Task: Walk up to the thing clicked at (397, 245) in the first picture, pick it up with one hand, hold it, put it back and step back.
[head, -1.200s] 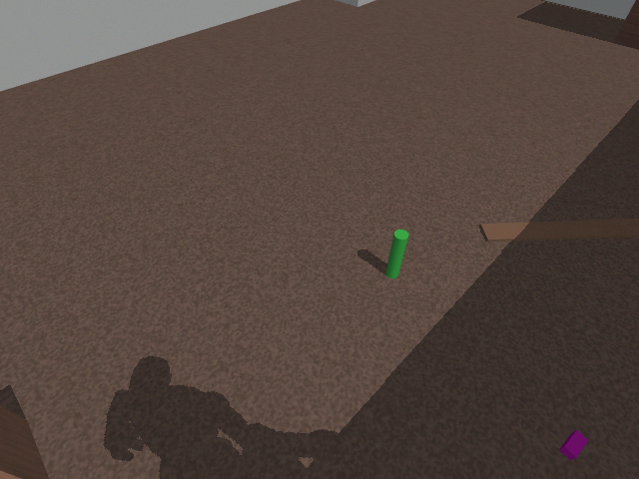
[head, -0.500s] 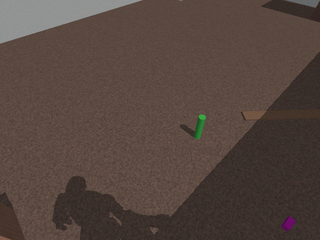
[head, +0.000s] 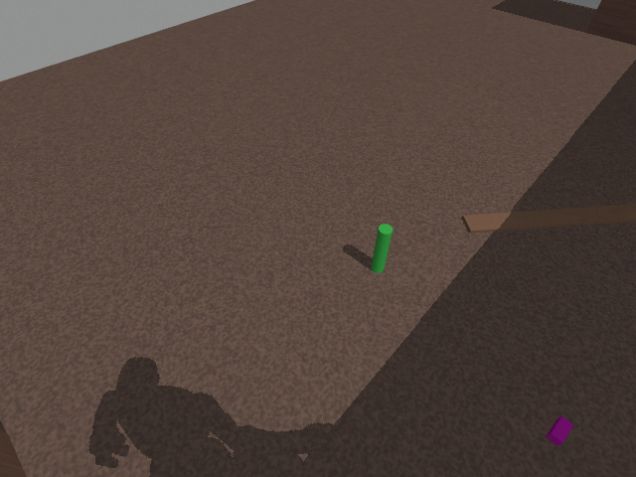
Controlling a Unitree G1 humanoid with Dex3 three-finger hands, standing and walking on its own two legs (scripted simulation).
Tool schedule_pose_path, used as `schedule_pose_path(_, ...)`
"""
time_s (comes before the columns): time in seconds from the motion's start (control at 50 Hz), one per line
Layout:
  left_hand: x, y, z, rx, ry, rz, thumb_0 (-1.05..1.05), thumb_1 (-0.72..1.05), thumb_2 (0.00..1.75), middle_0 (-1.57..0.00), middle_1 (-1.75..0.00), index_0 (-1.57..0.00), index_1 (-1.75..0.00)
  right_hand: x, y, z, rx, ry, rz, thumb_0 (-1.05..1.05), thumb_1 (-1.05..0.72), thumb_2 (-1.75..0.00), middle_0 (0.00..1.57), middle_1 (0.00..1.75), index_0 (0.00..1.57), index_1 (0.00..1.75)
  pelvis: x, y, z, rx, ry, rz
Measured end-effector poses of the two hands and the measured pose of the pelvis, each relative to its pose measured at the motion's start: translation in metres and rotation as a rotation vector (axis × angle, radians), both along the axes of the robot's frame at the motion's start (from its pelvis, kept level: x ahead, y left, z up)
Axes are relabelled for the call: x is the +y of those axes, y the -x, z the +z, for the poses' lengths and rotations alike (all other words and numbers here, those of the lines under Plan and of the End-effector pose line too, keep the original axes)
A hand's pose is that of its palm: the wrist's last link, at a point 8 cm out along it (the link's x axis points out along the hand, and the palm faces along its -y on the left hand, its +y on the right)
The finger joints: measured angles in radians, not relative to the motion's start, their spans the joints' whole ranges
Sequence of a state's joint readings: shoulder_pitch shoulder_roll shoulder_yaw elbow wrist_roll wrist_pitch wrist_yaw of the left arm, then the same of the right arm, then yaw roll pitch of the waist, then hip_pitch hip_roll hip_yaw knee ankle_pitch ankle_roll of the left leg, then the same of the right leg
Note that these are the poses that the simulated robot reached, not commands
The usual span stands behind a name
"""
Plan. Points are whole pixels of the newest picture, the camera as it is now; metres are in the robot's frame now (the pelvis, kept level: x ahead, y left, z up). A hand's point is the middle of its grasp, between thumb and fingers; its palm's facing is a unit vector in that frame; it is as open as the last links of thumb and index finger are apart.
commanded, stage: walk up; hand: left
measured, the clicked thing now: (381, 249) +1.02 -0.21 -0.66
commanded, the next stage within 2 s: none
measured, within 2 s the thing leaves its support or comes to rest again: neither
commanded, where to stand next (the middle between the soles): +0.62 -0.26 m, yaw -24 degrees
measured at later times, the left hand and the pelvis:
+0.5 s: hand (230, 439) +0.20 +0.14 -0.14, palm faces -0.19 -0.92 -0.35, open 7.4 cm; pelvis +0.13 -0.11 -0.01, yaw -13 degrees
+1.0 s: hand (300, 263) +0.53 +0.06 -0.14, palm faces -0.42 -0.82 -0.38, open 7.4 cm; pelvis +0.33 -0.15 -0.01, yaw -21 degrees
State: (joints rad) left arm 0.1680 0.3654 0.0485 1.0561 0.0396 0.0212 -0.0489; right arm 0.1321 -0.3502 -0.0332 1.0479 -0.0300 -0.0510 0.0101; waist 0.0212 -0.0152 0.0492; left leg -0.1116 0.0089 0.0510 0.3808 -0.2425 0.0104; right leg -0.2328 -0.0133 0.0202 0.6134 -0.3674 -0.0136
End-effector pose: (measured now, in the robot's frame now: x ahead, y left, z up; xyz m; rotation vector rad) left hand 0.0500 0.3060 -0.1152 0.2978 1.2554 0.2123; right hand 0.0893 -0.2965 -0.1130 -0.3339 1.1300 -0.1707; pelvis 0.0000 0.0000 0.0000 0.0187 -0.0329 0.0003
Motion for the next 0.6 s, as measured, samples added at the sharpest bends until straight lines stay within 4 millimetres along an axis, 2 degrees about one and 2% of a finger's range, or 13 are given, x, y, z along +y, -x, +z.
schedule_pose_path(0.1, -0.001, -0.027, 0.009, 0.015, -0.019, -0.063, 0.00, 0.90, 0.90, -0.20, -0.30, -0.20, -0.30, -0.040, 0.021, 0.006, -0.009, 0.047, -0.071, 0.01, -0.90, -0.90, 0.21, 0.30, 0.21, 0.30, -0.018, -0.014, -0.002, -0.001, -0.009, -0.045)
schedule_pose_path(0.18, -0.015, -0.061, 0.015, -0.005, -0.040, -0.115, 0.00, 0.90, 0.90, -0.20, -0.30, -0.20, -0.30, -0.082, 0.031, 0.002, 0.030, 0.077, -0.120, 0.01, -0.90, -0.90, 0.21, 0.30, 0.21, 0.30, -0.040, -0.033, -0.008, -0.013, -0.018, -0.098)
schedule_pose_path(0.24, -0.034, -0.090, 0.012, -0.016, -0.075, -0.156, 0.00, 0.90, 0.90, -0.20, -0.30, -0.20, -0.30, -0.115, 0.026, -0.013, 0.033, 0.083, -0.160, 0.01, -0.90, -0.90, 0.20, 0.30, 0.21, 0.30, -0.064, -0.053, -0.021, -0.021, -0.026, -0.133)
schedule_pose_path(0.3, -0.059, -0.114, 0.008, -0.065, -0.095, -0.167, 0.00, 0.90, 0.90, -0.20, -0.30, -0.20, -0.30, -0.140, 0.012, -0.029, 0.048, 0.084, -0.178, 0.01, -0.90, -0.90, 0.20, 0.30, 0.21, 0.29, -0.085, -0.070, -0.033, -0.031, 0.021, -0.137)
schedule_pose_path(0.34, -0.076, -0.122, 0.008, -0.083, -0.082, -0.165, 0.00, 0.90, 0.90, -0.20, -0.30, -0.20, -0.30, -0.145, -0.003, -0.029, 0.049, 0.065, -0.175, 0.01, -0.90, -0.90, 0.20, 0.30, 0.20, 0.29, -0.094, -0.080, -0.030, -0.033, 0.009, -0.158)
schedule_pose_path(0.44, -0.108, -0.138, 0.013, -0.036, -0.036, -0.179, 0.00, 0.90, 0.90, -0.20, -0.30, -0.20, -0.30, -0.143, -0.047, -0.010, -0.024, 0.012, -0.171, 0.01, -0.90, -0.90, 0.20, 0.30, 0.20, 0.29, -0.106, -0.112, -0.012, -0.029, 0.013, -0.209)
schedule_pose_path(0.52, -0.120, -0.164, 0.008, -0.013, -0.012, -0.210, 0.00, 0.90, 0.90, -0.20, -0.30, -0.20, -0.31, -0.141, -0.071, 0.000, -0.039, 0.003, -0.171, 0.01, -0.90, -0.90, 0.20, 0.30, 0.20, 0.29, -0.113, -0.142, -0.008, -0.016, 0.027, -0.239)
schedule_pose_path(0.6, -0.121, -0.206, -0.002, -0.023, 0.010, -0.247, 0.00, 0.90, 0.90, -0.21, -0.30, -0.20, -0.31, -0.141, -0.093, 0.005, -0.017, 0.028, -0.185, 0.01, -0.90, -0.90, 0.20, 0.30, 0.21, 0.29, -0.113, -0.178, -0.012, -0.005, 0.048, -0.256)
